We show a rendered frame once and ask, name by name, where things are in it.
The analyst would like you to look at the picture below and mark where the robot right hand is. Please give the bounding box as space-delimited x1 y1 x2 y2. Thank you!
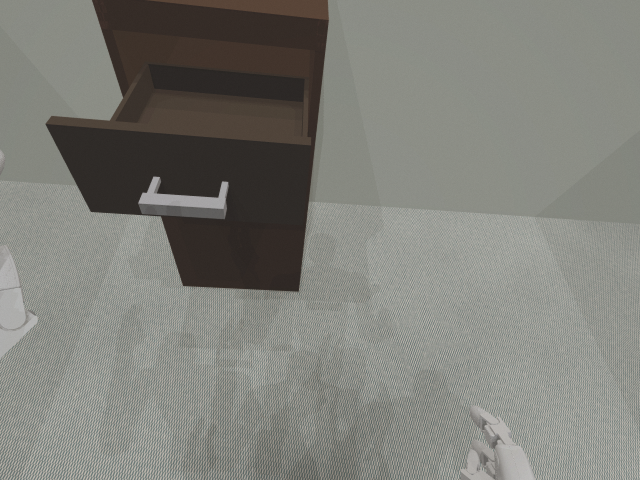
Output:
461 405 536 480

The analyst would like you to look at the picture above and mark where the drawer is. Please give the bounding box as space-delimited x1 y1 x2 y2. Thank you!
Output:
46 61 311 225

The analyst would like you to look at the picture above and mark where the robot left hand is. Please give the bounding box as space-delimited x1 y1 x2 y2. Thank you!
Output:
0 150 38 358

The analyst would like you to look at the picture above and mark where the handle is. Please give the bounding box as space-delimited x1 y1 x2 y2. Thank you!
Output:
138 177 229 219

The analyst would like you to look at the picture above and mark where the cabinet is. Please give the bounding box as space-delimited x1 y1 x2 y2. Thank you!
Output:
92 0 329 292

